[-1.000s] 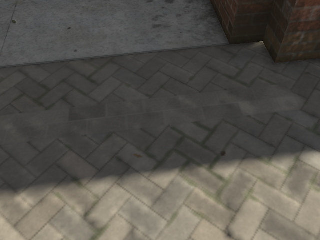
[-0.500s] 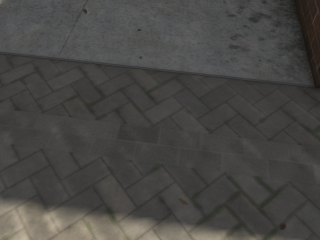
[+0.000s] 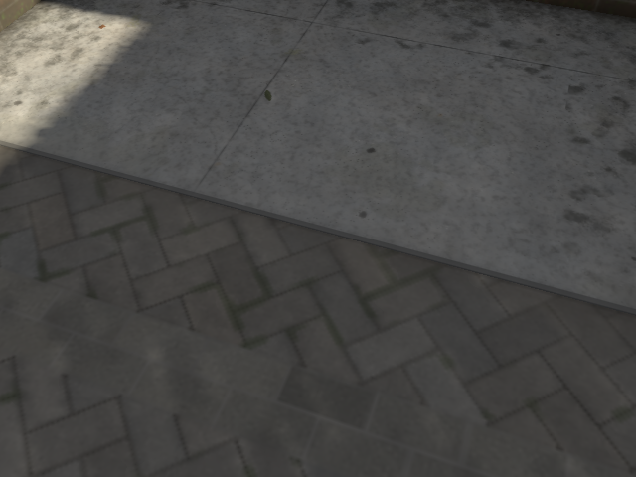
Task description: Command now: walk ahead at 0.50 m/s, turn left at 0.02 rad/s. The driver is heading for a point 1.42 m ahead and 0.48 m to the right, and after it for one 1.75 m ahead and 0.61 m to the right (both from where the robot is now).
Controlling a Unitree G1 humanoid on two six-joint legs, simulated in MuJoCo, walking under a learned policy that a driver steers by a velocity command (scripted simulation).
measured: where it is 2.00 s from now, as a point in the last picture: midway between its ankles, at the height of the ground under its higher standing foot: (426, 389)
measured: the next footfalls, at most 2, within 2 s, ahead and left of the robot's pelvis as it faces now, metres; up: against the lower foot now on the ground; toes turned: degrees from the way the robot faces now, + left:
left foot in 0.34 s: +0.33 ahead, +0.12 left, +0.00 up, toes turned -12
right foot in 0.78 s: +0.47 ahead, -0.18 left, +0.00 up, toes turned -25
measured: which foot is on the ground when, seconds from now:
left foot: up 0.00-0.32, down 0.34-0.80, up 0.82-1.00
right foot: down 0.00-0.34, up 0.36-0.76, down 0.78-1.00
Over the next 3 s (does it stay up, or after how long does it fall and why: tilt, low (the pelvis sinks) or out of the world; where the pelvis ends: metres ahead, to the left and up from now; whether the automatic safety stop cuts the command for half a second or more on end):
stays up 1.14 -0.52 0.01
